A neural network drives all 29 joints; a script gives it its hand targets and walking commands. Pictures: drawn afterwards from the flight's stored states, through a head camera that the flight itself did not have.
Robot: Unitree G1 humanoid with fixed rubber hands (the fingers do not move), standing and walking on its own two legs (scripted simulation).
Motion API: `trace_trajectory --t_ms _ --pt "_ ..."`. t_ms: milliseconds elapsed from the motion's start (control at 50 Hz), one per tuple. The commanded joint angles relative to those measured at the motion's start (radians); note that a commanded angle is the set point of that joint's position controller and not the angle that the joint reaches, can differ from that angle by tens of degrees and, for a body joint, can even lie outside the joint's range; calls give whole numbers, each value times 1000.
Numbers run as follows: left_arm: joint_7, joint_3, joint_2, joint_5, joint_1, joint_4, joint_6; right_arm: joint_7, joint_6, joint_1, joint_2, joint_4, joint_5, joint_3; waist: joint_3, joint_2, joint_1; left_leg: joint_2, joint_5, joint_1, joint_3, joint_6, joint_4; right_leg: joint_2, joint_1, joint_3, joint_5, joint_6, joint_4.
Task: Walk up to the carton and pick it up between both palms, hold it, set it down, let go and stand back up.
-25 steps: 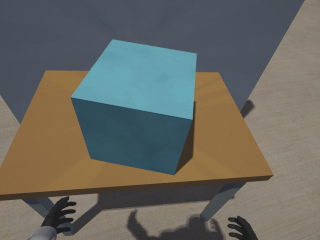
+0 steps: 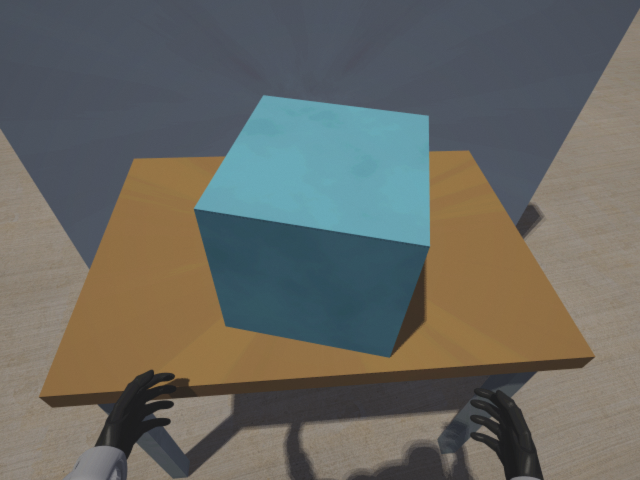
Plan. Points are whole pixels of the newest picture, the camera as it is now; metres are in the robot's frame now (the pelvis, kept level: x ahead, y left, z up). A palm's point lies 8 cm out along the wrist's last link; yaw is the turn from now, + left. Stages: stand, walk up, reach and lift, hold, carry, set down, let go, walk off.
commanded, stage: reach and lift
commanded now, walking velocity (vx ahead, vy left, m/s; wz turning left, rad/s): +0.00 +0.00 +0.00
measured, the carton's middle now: (324, 223) +0.49 +0.03 +0.02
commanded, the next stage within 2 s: none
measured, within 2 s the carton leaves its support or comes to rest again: neither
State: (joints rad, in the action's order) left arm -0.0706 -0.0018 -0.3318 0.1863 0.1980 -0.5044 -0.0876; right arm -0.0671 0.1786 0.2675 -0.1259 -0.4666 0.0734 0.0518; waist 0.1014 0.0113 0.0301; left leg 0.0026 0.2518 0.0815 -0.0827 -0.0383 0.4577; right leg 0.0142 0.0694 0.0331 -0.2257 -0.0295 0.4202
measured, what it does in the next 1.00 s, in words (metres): stands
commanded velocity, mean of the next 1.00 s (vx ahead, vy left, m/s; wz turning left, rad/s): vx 0.00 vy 0.00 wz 0.00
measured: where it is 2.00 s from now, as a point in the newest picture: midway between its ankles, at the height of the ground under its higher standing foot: outside the picture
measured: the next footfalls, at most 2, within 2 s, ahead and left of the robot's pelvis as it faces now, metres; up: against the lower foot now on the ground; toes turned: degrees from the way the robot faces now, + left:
none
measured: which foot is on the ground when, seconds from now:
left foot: down 0.00-1.00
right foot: down 0.00-1.00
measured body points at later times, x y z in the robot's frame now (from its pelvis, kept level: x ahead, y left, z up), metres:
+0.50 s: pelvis +0.03 +0.00 +0.00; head +0.02 +0.03 +0.45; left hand +0.21 +0.28 +0.00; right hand +0.24 -0.18 +0.00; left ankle +0.01 +0.09 -0.74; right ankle +0.01 -0.14 -0.74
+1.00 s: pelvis +0.03 +0.00 +0.00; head +0.04 +0.02 +0.45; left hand +0.29 +0.28 +0.06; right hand +0.30 -0.19 +0.05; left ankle +0.01 +0.09 -0.74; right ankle +0.01 -0.14 -0.74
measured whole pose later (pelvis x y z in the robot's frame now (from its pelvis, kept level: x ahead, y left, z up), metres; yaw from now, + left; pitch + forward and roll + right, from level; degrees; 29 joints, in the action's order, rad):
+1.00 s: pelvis +0.03 +0.00 +0.00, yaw +2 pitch -6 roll -2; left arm -0.13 -0.06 -0.45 0.31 0.03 -0.14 0.09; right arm -0.20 -0.02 0.13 -0.16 -0.09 0.29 0.00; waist 0.11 0.01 0.04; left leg 0.01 0.28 0.06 -0.04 -0.03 0.43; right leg -0.01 -0.01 0.01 -0.21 -0.02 0.30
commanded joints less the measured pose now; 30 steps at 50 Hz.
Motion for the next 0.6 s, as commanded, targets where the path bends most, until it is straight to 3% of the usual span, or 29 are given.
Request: trace_trajectory --t_ms 0,60,180,360,480,580 --pt "-3 -56 -214 52 -118 145 -94 -12 34 -84 -57 176 51 -11 -75 -70 21 25 -135 40 35 57 -131 -22 15 -11 3 77 -100" --pt "-17 -59 -221 54 -107 164 -98 -24 29 -78 -61 186 82 -16 -69 -122 29 24 -195 20 42 76 -120 -19 11 -6 18 89 -108" --pt "-60 -72 -248 77 -86 218 -106 -74 40 -55 -41 241 104 -20 -58 -114 15 11 -314 -22 52 90 -82 -12 14 2 79 83 -128" --pt "-86 -73 -269 116 -42 341 -159 -111 80 -21 -17 354 124 -36 -64 -119 14 21 -434 -55 92 106 -39 -13 21 -1 125 87 -131" --pt "-84 -60 -285 144 -67 398 -157 -124 85 -51 -25 408 129 -30 -77 -124 11 36 -417 -45 112 107 -40 -17 19 -4 86 89 -125" --pt "-69 -55 -304 175 -178 395 -95 -126 6 -153 -47 446 135 -20 -96 -119 9 47 -311 6 111 86 -79 -11 -6 6 41 91 -123"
